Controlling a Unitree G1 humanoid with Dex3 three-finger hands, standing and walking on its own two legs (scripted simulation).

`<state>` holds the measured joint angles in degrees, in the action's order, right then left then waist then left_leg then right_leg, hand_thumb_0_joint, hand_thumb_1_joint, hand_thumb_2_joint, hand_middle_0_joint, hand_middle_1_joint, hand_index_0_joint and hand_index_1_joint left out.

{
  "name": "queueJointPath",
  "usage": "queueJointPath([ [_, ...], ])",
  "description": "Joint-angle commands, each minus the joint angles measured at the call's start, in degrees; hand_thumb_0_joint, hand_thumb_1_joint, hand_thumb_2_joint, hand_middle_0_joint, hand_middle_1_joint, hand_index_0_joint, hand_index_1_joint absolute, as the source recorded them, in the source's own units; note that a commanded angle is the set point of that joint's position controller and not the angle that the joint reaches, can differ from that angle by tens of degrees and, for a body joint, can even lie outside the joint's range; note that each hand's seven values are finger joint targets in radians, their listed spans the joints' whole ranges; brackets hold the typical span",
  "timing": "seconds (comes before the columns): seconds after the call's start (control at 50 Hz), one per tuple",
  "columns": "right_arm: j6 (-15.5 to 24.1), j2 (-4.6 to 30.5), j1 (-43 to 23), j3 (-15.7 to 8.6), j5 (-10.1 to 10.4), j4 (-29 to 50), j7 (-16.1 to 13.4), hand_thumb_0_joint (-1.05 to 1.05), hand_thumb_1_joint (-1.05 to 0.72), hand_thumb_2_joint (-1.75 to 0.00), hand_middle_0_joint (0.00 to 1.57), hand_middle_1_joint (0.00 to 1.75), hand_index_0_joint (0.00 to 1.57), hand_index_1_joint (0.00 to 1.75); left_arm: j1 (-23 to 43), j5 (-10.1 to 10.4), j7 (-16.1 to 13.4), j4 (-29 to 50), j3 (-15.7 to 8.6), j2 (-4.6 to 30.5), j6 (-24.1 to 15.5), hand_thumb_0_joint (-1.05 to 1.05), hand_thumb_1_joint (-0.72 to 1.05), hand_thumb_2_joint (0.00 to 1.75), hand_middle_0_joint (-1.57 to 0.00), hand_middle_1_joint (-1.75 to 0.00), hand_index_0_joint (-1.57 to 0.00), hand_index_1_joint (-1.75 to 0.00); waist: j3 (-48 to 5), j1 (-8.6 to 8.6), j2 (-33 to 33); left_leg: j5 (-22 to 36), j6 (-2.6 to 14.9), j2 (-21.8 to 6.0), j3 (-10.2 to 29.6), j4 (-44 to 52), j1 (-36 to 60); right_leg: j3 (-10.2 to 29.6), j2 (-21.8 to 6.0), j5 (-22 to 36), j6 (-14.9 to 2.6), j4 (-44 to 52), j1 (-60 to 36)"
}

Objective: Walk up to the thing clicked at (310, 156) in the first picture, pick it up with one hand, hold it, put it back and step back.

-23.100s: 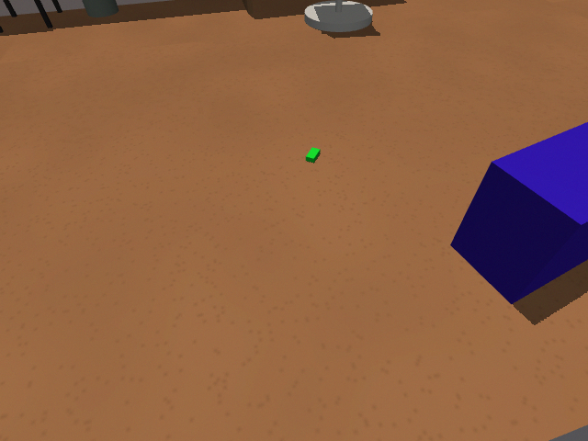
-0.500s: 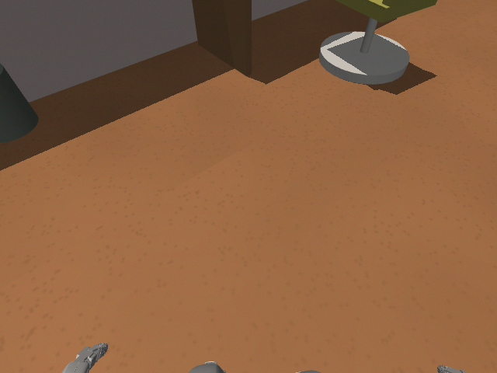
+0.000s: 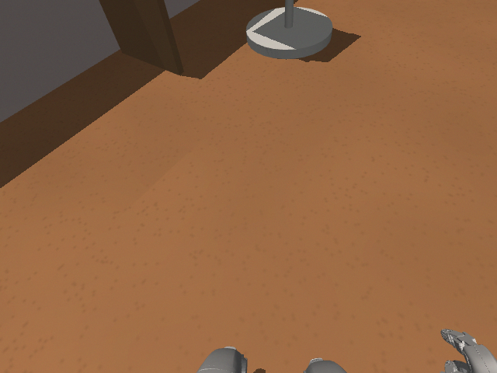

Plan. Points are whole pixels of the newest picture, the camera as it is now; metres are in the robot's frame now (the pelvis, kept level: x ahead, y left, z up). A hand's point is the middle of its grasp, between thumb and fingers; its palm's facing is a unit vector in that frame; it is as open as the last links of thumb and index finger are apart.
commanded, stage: walk up
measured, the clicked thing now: out of the picture +0.61 -1.36 -0.73
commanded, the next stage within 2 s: none
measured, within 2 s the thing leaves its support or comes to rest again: neither
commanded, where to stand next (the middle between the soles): +0.05 +0.02 m, yaw -78 degrees
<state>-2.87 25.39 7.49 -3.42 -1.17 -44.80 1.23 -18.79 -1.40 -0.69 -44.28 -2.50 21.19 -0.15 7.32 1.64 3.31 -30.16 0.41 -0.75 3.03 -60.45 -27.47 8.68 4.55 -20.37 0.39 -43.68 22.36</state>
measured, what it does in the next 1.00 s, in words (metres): steps on the spot, turning right: left foot, then right foot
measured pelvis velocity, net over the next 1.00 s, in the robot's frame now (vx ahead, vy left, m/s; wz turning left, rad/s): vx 0.01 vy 0.07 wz -0.92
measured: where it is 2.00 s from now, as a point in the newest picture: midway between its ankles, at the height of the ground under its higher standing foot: outside the picture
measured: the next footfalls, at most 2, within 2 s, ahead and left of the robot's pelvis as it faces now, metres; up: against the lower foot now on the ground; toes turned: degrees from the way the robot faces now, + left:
left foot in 0.16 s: +0.07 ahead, +0.13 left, +0.00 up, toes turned -17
right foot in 0.72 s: -0.07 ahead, -0.05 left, +0.00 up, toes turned -42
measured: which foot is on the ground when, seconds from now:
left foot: up 0.00-0.14, down 0.16-0.72, up 0.74-1.00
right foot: down 0.00-0.18, up 0.20-0.70, down 0.72-1.00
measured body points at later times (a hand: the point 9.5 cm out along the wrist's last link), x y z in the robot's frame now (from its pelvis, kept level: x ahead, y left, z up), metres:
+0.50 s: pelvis -0.02 +0.10 +0.03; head +0.01 +0.10 +0.48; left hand +0.22 +0.36 -0.07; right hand -0.10 -0.23 -0.05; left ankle +0.04 +0.15 -0.71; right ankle -0.09 -0.04 -0.66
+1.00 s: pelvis +0.01 +0.07 +0.00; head +0.02 +0.04 +0.45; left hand +0.32 +0.17 -0.09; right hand -0.20 -0.18 -0.11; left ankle +0.16 +0.10 -0.69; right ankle -0.10 -0.02 -0.71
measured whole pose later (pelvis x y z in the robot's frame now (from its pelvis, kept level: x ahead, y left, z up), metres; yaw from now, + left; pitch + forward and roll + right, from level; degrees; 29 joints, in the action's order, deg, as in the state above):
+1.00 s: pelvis +0.01 +0.07 +0.00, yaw -53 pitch -2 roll -1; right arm -0.6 23.1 15.2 -3.6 -0.7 -44.0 2.6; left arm -15.5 -0.8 -0.5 -42.1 -1.7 22.9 -1.0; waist 5.7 -1.6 1.9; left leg -21.2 0.7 -3.3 0.4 -48.8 -26.7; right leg 9.8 4.7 -22.0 0.3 -41.9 17.3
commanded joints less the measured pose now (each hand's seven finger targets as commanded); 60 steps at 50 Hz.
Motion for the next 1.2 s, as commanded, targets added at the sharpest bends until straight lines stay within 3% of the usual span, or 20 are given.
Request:
queueJointPath([
  [0.0,1.67,9.9,-1.64,-3.79,0.55,6.1,-0.72,0.0,-0.9,-0.9,0.2,0.3,0.2,0.3,-1.0,-0.04,-2.54,7.44,-5.77,18.23,-1.75,0.0,0.9,0.9,-0.2,-0.3,-0.2,-0.3,-12.92,-1.57,-12.57,0.88,-0.3,1.64,3.18,5.21,-7.12,29.61,-13.15,27.38,-12.73,14.21,-18.8],
  [0.12,1.9,8.45,1.44,-4.45,0.32,5.42,-0.21,0.0,-0.9,-0.9,0.2,0.3,0.2,0.3,3.66,-0.36,-2.43,10.64,-5.63,17.22,-0.8,0.0,0.9,0.9,-0.2,-0.3,-0.2,-0.3,-10.01,-3.95,-12.69,6.71,0.51,5.01,1.75,24.28,13.43,25.88,-7.96,24.62,-9.6,12.63,-1.21],
  [0.14,2.25,9.15,4.74,-5.15,-0.31,4.92,-0.3,0.0,-0.9,-0.9,0.2,0.3,0.2,0.3,5.96,-0.3,-2.29,11.5,-5.0,15.22,-0.55,0.0,0.9,0.9,-0.2,-0.3,-0.2,-0.3,-10.53,-6.74,-9.69,10.32,2.03,1.82,4.49,34.25,24.34,20.63,-4.63,16.51,-5.71,9.2,8.24],
  [0.16,2.52,14.13,4.41,-6.44,-1.1,5.93,-0.47,0.0,-0.9,-0.9,0.2,0.3,0.2,0.3,3.91,0.06,-2.37,11.65,-3.87,9.98,-0.52,0.0,0.9,0.9,-0.2,-0.3,-0.2,-0.3,-11.76,-6.4,6.56,5.85,5.12,-12.09,20.78,42.87,30.26,9.9,4.6,-2.15,-1.26,-3.19,16.56],
  [0.18,2.32,15.95,-0.21,-6.9,-1.02,8.31,-0.26,0.0,-0.9,-0.9,0.2,0.3,0.2,0.3,0.38,-0.35,-3.05,9.66,-4.65,13.68,-0.23,0.0,0.9,0.9,-0.2,-0.3,-0.2,-0.3,-10.08,-5.16,9.28,1.16,10.01,-24.37,30.69,47.12,21.89,4.64,4.36,-11.5,0.13,-13.52,16.88],
  [0.2,2.46,15.31,-2.7,-7.15,-0.51,8.46,0.02,0.0,-0.9,-0.9,0.2,0.3,0.2,0.3,0.04,-0.86,-3.01,7.87,-5.49,16.74,-0.13,0.0,0.9,0.9,-0.2,-0.3,-0.2,-0.3,-6.87,-4.07,4.01,1.71,10.81,-25.73,30.04,48.75,15.68,3.44,1.61,-10.83,0.34,-18.9,13.39],
  [0.24,3.07,10.81,-5.69,-5.42,-0.3,8.14,0.03,0.0,-0.9,-0.9,0.2,0.3,0.2,0.3,-0.09,0.03,-1.47,5.53,-5.96,15.33,0.31,0.0,0.9,0.9,-0.2,-0.3,-0.2,-0.3,-2.65,-1.24,1.01,5.51,5.34,-17.02,17.09,47.41,13.43,3.65,-0.79,-2.94,-0.11,-19.07,11.56],
  [0.32,3.7,8.42,-2.59,-4.78,-0.19,7.62,0.43,0.0,-0.9,-0.9,0.2,0.3,0.2,0.3,-2.48,0.08,1.85,4.28,-5.42,13.6,0.91,0.0,0.9,0.9,-0.2,-0.3,-0.2,-0.3,-6.28,-2.6,5.43,8.01,3.22,-11.52,4.09,45.99,22.21,-3.62,-2.09,3.08,0.82,-16.29,11.78],
  [0.5,4.42,12.75,7.44,-6.06,-0.44,6.76,1.23,0.0,-0.9,-0.9,0.2,0.3,0.2,0.3,4.7,-0.64,3.04,6.66,-4.04,14.89,0.56,0.0,0.9,0.9,-0.2,-0.3,-0.2,-0.3,-4.46,-6.6,5.06,2.26,4.63,-19.9,0.33,47.77,24.77,-8.97,-6.91,-1.99,0.38,-2.62,10.2],
  [0.66,3.27,12.81,6.49,-5.74,0.83,9.18,2.3,0.0,-0.9,-0.9,0.2,0.3,0.2,0.3,-0.04,-0.21,2.17,4.26,-4.18,14.51,-1.44,0.0,0.9,0.9,-0.2,-0.3,-0.2,-0.3,-8.22,-2.48,3.92,5.85,5.48,-18.93,-10.83,33.06,12.55,-12.17,-4.75,0.53,-4.03,12.94,-8.47],
  [0.68,2.95,11.17,6.3,-5.18,0.78,9.4,2.36,0.0,-0.9,-0.9,0.2,0.3,0.2,0.3,-3.75,-0.55,1.66,3.25,-4.91,15.86,-1.91,0.0,0.9,0.9,-0.2,-0.3,-0.2,-0.3,-10.14,-0.32,0.35,5.94,4.68,-16.51,-12.55,24.45,6.92,-8.65,-4.44,-1.05,-5.43,14.33,-16.54],
  [0.72,2.72,6.52,3.86,-3.58,1.38,11.88,2.38,0.0,-0.9,-0.9,0.2,0.3,0.2,0.3,-5.25,-0.85,0.04,4.65,-6.83,24.2,-3.15,0.0,0.9,0.9,-0.2,-0.3,-0.2,-0.3,-5.26,2.83,-18.56,-6.12,-2.72,-1.92,-10.77,0.83,-18.07,32.49,-21.5,-12.23,-16.38,27.7,-22.88],
  [0.74,2.78,10.6,1.91,-4.58,1.25,11.52,1.93,0.0,-0.9,-0.9,0.2,0.3,0.2,0.3,-2.41,-0.12,-0.44,4.89,-6.64,24.1,-3.03,0.0,0.9,0.9,-0.2,-0.3,-0.2,-0.3,-3.8,2.14,-13.83,-4.91,-2.42,-5.18,-1.46,-2.42,-16.07,33.1,-23.79,-6.97,-20.08,26.82,-18.49],
  [0.8,3.04,10.68,7.87,-4.33,1.3,7.11,1.64,0.0,-0.9,-0.9,0.2,0.3,0.2,0.3,4.12,1.24,-1.37,5.97,-5.38,19.42,-2.93,0.0,0.9,0.9,-0.2,-0.3,-0.2,-0.3,-5.06,-2.37,-10.75,4.79,-1.29,-6.08,-1.66,0.98,-10.7,16.98,-17.08,0.34,-13.67,22.6,-15.45],
  [0.94,3.9,8.01,8.42,-4.05,0.61,5.45,-0.13,0.0,-0.9,-0.9,0.2,0.3,0.2,0.3,4.9,0.36,-1.35,7.06,-4.21,16.89,-2.22,0.0,0.9,0.9,-0.2,-0.3,-0.2,-0.3,-5.38,-2.88,-12.58,9.53,0.91,-1.04,-4.55,12.45,6.0,10.16,-10.72,33.33,-11.35,9.4,-0.06],
  [1.0,4.88,8.79,13.37,-4.88,-0.09,4.29,-1.14,0.0,-0.9,-0.9,0.2,0.3,0.2,0.3,7.5,1.04,-1.41,8.85,-3.52,14.87,-0.98,0.0,0.9,0.9,-0.2,-0.3,-0.2,-0.3,-7.6,-6.41,-8.37,18.67,2.52,-0.2,-2.4,26.11,18.47,8.41,-6.02,22.37,-6.86,-0.43,7.96],
  [1.04,5.35,17.33,12.34,-6.87,0.14,5.95,-1.42,0.0,-0.9,-0.9,0.2,0.3,0.2,0.3,3.11,1.39,-2.13,8.91,-2.67,12.62,-0.51,0.0,0.9,0.9,-0.2,-0.3,-0.2,-0.3,-11.87,-5.72,11.34,18.36,12.75,-26.91,26.86,39.61,20.34,-1.79,3.07,-13.02,-0.84,-21.04,14.16],
  [1.06,5.45,18.33,9.27,-7.24,0.71,6.29,-1.04,0.0,-0.9,-0.9,0.2,0.3,0.2,0.3,2.49,0.85,-2.44,7.24,-3.21,16.14,-0.58,0.0,0.9,0.9,-0.2,-0.3,-0.2,-0.3,-10.81,-4.45,9.15,15.0,17.06,-29.45,31.15,41.1,17.04,-0.58,-0.25,-14.48,-0.68,-26.63,12.58],
  [1.12,5.46,13.79,6.6,-5.5,0.02,6.52,-1.71,0.0,-0.9,-0.9,0.2,0.3,0.2,0.3,2.71,1.35,-0.82,4.12,-4.4,15.72,-0.61,0.0,0.9,0.9,-0.2,-0.3,-0.2,-0.3,-5.91,-3.29,6.75,18.68,11.79,-19.36,11.37,35.81,11.72,-2.24,-3.76,-9.29,-0.96,-26.8,11.43],
  [1.18,5.17,14.57,7.06,-5.15,-0.76,6.5,-1.47,0.0,-0.9,-0.9,0.2,0.3,0.2,0.3,2.86,1.25,1.14,3.85,-4.51,13.77,-0.62,0.0,0.9,0.9,-0.2,-0.3,-0.2,-0.3,-7.82,-4.34,9.96,18.56,11.6,-16.88,4.47,33.25,12.93,-6.88,-4.64,-9.27,-0.49,-15.33,7.84],
])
